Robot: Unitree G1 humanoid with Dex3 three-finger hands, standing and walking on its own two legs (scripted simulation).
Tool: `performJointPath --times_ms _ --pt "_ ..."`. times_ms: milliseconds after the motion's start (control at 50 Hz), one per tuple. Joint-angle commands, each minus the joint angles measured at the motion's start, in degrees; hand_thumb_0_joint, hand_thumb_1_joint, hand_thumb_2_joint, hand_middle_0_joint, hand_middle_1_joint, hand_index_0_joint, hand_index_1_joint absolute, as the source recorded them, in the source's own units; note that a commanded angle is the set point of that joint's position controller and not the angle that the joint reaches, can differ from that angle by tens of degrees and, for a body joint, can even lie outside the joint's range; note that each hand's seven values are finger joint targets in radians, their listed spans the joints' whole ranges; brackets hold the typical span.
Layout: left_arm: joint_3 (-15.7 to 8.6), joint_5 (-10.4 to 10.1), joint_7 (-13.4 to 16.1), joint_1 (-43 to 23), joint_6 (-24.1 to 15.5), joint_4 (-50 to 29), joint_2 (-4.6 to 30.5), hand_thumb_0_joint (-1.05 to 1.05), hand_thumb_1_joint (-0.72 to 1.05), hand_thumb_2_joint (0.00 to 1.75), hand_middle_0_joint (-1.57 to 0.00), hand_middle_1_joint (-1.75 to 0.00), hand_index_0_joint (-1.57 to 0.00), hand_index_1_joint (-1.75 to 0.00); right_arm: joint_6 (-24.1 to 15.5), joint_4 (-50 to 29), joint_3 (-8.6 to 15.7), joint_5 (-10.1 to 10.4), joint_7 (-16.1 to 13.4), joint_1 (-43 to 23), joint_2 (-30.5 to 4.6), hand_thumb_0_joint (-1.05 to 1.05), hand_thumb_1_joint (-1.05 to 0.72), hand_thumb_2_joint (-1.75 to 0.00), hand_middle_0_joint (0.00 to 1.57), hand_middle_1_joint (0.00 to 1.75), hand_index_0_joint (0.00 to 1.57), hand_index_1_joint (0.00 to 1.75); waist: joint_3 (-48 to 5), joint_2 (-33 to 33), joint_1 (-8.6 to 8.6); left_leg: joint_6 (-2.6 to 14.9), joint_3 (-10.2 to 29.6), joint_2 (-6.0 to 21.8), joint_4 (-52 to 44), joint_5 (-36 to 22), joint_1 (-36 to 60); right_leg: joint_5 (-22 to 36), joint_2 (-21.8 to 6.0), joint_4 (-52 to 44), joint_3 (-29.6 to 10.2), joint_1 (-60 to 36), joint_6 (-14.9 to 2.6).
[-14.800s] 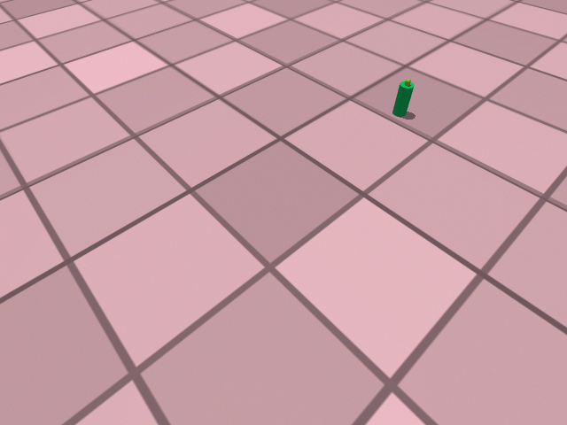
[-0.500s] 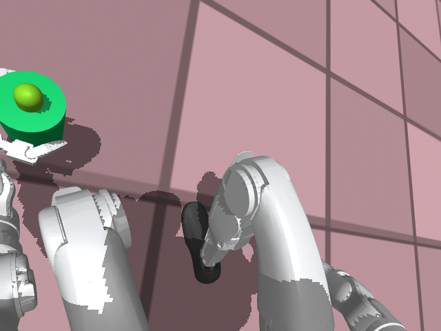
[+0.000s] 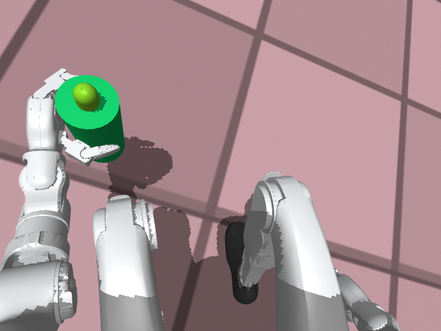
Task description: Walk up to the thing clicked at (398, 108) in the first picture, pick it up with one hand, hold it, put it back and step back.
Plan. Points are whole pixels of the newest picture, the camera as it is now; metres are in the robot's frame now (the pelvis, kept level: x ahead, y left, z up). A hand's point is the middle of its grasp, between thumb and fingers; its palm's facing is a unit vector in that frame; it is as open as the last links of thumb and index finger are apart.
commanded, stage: settle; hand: left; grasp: from the side
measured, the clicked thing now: (96, 122) +0.45 +0.19 -0.08
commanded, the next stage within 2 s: lift in 0.80 s
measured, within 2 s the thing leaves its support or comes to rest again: neither
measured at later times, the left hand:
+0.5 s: hand (78, 98) +0.47 +0.20 -0.03, palm faces +0.05 -1.00 -0.07, open 11.4 cm
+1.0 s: hand (72, 90) +0.47 +0.21 +0.00, palm faces +0.07 -1.00 -0.07, open 11.4 cm
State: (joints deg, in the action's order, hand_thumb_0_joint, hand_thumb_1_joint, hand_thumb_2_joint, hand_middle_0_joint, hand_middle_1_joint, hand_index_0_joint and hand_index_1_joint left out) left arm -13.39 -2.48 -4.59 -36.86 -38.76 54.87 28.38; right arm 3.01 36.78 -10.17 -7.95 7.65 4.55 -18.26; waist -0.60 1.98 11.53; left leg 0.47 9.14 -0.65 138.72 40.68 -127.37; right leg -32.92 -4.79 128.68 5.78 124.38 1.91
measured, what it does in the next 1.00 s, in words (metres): stands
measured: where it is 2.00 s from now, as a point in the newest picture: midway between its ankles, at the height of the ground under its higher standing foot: (195, 294)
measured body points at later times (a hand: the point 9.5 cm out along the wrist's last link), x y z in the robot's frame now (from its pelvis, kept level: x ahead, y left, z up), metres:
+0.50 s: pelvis +0.01 -0.01 +0.03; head +0.23 +0.06 +0.42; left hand +0.46 +0.26 -0.02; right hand +0.15 -0.27 -0.08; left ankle +0.08 +0.12 -0.31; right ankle +0.13 -0.13 -0.31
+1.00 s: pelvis +0.01 -0.01 +0.04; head +0.22 +0.05 +0.44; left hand +0.46 +0.26 +0.00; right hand +0.13 -0.27 -0.08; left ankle +0.08 +0.12 -0.31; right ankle +0.13 -0.13 -0.31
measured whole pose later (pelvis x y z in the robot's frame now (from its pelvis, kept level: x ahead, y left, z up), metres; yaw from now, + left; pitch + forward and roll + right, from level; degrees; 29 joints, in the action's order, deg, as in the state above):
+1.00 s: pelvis +0.01 -0.01 +0.04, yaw +5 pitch +34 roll -5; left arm -17.7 -3.1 -8.9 -40.7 -34.3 56.9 23.5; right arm 1.7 37.1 -3.8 -4.5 4.1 7.6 -16.4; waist -6.7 -0.1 10.0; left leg 0.0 4.1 -0.5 128.9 41.3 -121.8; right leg -35.2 -5.4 123.4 1.7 122.1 1.1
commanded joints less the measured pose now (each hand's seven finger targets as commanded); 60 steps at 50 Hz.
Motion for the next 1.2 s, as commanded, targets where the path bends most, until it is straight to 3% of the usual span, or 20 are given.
performJointPath --times_ms 0,40,60,120,200,240,260,340,360,400,480,520,620,660,720,840,920,980,1120,1180 --pt "-2.0 -2.9 -0.7 -24.4 -4.5 -16.2 7.1 0.00 -0.02 1.24 -1.30 -1.41 -1.28 -1.44 -0.4 -2.2 6.6 1.1 -2.0 7.6 -13.7 0.00 -0.93 -0.91 0.20 0.30 0.20 0.30 -41.3 -17.8 2.19 0.16 -3.9 -0.6 -20.7 -6.4 24.3 7.1 3.4 -10.4 1.9 -22.4 -3.79" --pt "-3.1 -2.7 -1.2 -24.3 -3.9 -15.8 8.6 0.00 -0.03 1.25 -1.32 -1.43 -1.30 -1.46 -0.5 -2.4 7.3 1.5 -2.5 7.4 -13.2 0.00 -0.93 -0.91 0.20 0.30 0.20 0.30 -42.2 -15.9 1.57 0.64 -4.9 -0.7 -20.5 -5.0 23.2 5.5 3.5 -11.7 1.2 -23.5 -3.64" --pt "-2.6 -3.0 -1.8 -21.9 -3.3 -12.7 6.7 0.00 -0.03 1.25 -1.32 -1.43 -1.30 -1.46 -0.4 -2.6 7.5 1.8 -2.7 7.6 -13.1 0.00 -0.93 -0.91 0.20 0.30 0.20 0.30 -41.1 -14.6 1.80 0.79 -5.0 -0.8 -20.7 -5.2 22.6 5.7 3.3 -12.1 1.1 -23.6 -3.53" --pt "-4.0 -3.1 -2.8 -24.8 -3.2 -17.3 9.2 0.00 -0.05 1.25 -1.32 -1.43 -1.31 -1.47 -0.5 -2.7 8.1 2.0 -3.1 8.2 -12.5 0.00 -0.93 -0.91 0.20 0.30 0.20 0.30 -46.0 -15.6 0.17 0.70 -5.9 -0.8 -20.8 -7.1 24.5 6.8 3.2 -12.4 0.1 -25.9 -3.63" --pt "-3.5 -4.0 -3.5 -24.0 -1.8 -12.2 5.0 0.00 -0.01 1.28 -1.33 -1.44 -1.31 -1.48 -1.0 -2.9 8.5 2.8 -3.4 8.1 -12.1 0.00 -0.93 -0.91 0.20 0.30 0.20 0.30 -42.7 -13.1 0.89 0.76 -5.8 -0.8 -22.0 -7.0 23.4 6.4 3.1 -12.9 0.2 -24.5 -3.76" --pt "-5.2 -3.4 -3.6 -23.1 -1.9 -12.7 7.3 0.00 -0.01 1.27 -1.33 -1.44 -1.31 -1.47 -0.9 -3.4 8.9 2.9 -3.7 8.1 -12.2 0.00 -0.93 -0.91 0.20 0.30 0.20 0.30 -43.8 -14.4 -0.56 0.62 -5.9 -0.9 -23.0 -7.9 25.6 6.6 2.8 -13.2 0.1 -24.3 -3.94" --pt "-4.2 -3.3 -3.9 -23.1 -1.9 -12.9 6.1 0.00 0.01 1.27 -1.32 -1.43 -1.31 -1.46 -0.9 -3.3 8.9 2.9 -3.7 8.4 -11.9 0.00 -0.93 -0.91 0.20 0.30 0.20 0.30 -44.3 -14.9 -0.31 0.36 -5.9 -0.8 -23.4 -8.9 26.2 7.2 2.8 -12.9 0.0 -24.7 -4.08" --pt "-5.3 -3.2 -3.9 -25.9 -2.0 -15.5 6.6 0.00 0.00 1.29 -1.34 -1.45 -1.32 -1.49 -1.1 -3.0 9.4 3.0 -3.9 9.2 -11.7 0.00 -0.93 -0.91 0.20 0.30 0.20 0.30 -46.7 -16.2 -0.64 -0.01 -5.6 -0.6 -23.8 -11.8 30.2 9.2 2.6 -12.4 -0.3 -23.6 -4.37" --pt "-4.4 -3.3 -4.1 -25.3 -1.8 -14.8 5.4 0.00 -0.01 1.30 -1.34 -1.46 -1.32 -1.49 -1.1 -3.5 9.4 3.0 -3.9 9.0 -11.5 0.00 -0.93 -0.91 0.20 0.30 0.20 0.30 -46.4 -15.9 -0.14 0.17 -5.8 -0.8 -24.1 -11.2 29.5 8.8 2.6 -12.9 -0.4 -24.4 -4.26" --pt "-6.0 -3.4 -4.0 -27.0 -1.8 -16.3 7.2 0.00 -0.01 1.31 -1.35 -1.46 -1.33 -1.50 -1.3 -2.7 9.6 3.0 -4.1 9.9 -11.2 0.00 -0.92 -0.91 0.20 0.30 0.20 0.30 -46.4 -14.5 -0.51 0.52 -6.4 -0.9 -23.9 -11.2 28.2 9.0 2.6 -13.8 -0.9 -26.0 -4.02" --pt "-4.6 -3.3 -4.1 -24.9 -1.4 -12.7 4.3 0.00 -0.05 1.33 -1.34 -1.47 -1.32 -1.51 -1.6 -3.1 9.8 2.9 -4.2 9.1 -10.9 0.00 -0.93 -0.91 0.20 0.30 0.20 0.30 -44.7 -13.3 0.15 0.75 -6.6 -0.9 -24.3 -9.1 27.2 7.2 2.6 -15.0 -1.1 -25.9 -3.88" --pt "-5.8 -3.1 -4.0 -26.2 -1.7 -15.4 7.0 0.00 -0.03 1.32 -1.35 -1.46 -1.32 -1.51 -1.7 -3.1 10.2 3.0 -4.3 9.7 -10.8 0.00 -0.93 -0.91 0.20 0.30 0.20 0.30 -48.3 -14.2 -1.14 0.59 -6.9 -1.0 -24.8 -9.9 28.8 7.6 2.5 -14.9 -1.5 -27.4 -3.98" --pt "-5.9 -3.3 -4.0 -25.3 -1.1 -11.4 5.2 0.00 0.00 1.34 -1.36 -1.48 -1.33 -1.52 -1.9 -2.7 10.2 3.3 -4.4 10.0 -10.9 0.00 -0.93 -0.91 0.20 0.30 0.20 0.30 -45.7 -13.8 -0.82 0.44 -6.7 -1.1 -25.7 -10.9 29.5 8.1 2.3 -15.1 -1.4 -25.7 -4.13" --pt "-6.8 -2.9 -3.9 -26.6 -1.5 -14.2 7.1 0.00 -0.01 1.35 -1.36 -1.48 -1.33 -1.52 -1.9 -2.7 10.6 3.1 -4.5 10.6 -10.6 0.00 -0.93 -0.91 0.20 0.30 0.20 0.30 -48.2 -13.5 -1.24 0.58 -6.9 -1.1 -25.4 -11.3 29.8 8.5 2.4 -15.3 -1.8 -27.3 -4.06" --pt "-5.4 -2.8 -4.1 -25.4 -1.1 -11.7 4.4 0.00 -0.02 1.36 -1.35 -1.48 -1.32 -1.52 -2.0 -2.7 10.6 3.2 -4.4 10.6 -10.4 0.00 -0.93 -0.91 0.20 0.30 0.20 0.30 -46.3 -13.7 -0.51 0.56 -6.9 -1.2 -26.2 -10.8 29.4 8.0 2.3 -15.7 -1.7 -26.7 -4.07" --pt "-6.4 -2.6 -4.2 -27.7 -1.6 -13.0 6.3 0.00 -0.02 1.36 -1.33 -1.47 -1.31 -1.51 -2.1 -2.3 10.9 3.4 -4.5 10.6 -10.6 0.00 -0.92 -0.91 0.20 0.30 0.20 0.30 -46.1 -14.3 -0.86 0.49 -6.7 -1.1 -27.3 -9.4 30.6 6.5 2.2 -15.8 -1.6 -25.3 -4.17" --pt "-6.5 -3.1 -4.3 -26.1 -1.4 -12.0 5.5 0.00 0.01 1.28 -1.41 -1.53 -1.41 -1.54 -2.2 -2.6 10.9 3.6 -4.5 10.8 -10.4 0.00 -0.97 -0.92 0.20 0.30 0.20 0.30 -48.2 -14.1 -1.64 0.34 -6.9 -1.3 -28.1 -10.2 31.7 6.9 2.0 -16.0 -1.9 -26.7 -4.21" --pt "-7.0 -3.5 -5.0 -27.5 -1.4 -15.5 6.6 0.00 0.05 1.35 -1.46 -1.59 -1.47 -1.60 -2.4 -2.4 11.2 3.9 -4.7 11.3 -10.2 0.00 -0.96 -0.91 0.20 0.30 0.20 0.30 -49.3 -14.0 -1.77 0.46 -7.3 -1.2 -28.0 -10.6 31.7 7.3 2.2 -16.4 -2.3 -27.6 -4.20" --pt "-6.0 -5.5 -8.1 -23.6 0.6 -17.2 5.1 0.00 0.04 1.35 -1.47 -1.59 -1.47 -1.60 -3.1 -3.5 11.9 5.2 -5.3 11.4 -10.5 0.00 -0.96 -0.91 0.20 0.30 0.20 0.30 -49.6 -12.2 -1.77 0.97 -7.5 -1.4 -30.0 -9.4 32.7 6.6 2.0 -19.1 -2.6 -30.3 -4.07" --pt "-6.6 -6.7 -9.2 -23.0 1.6 -20.5 5.9 0.00 0.04 1.34 -1.44 -1.57 -1.45 -1.58 -3.6 -3.6 12.4 6.0 -5.9 11.7 -10.4 0.00 -0.95 -0.91 0.20 0.30 0.20 0.30 -51.0 -11.8 -2.89 1.04 -8.0 -1.3 -30.7 -9.9 34.1 6.7 2.2 -20.4 -3.1 -31.9 -4.13"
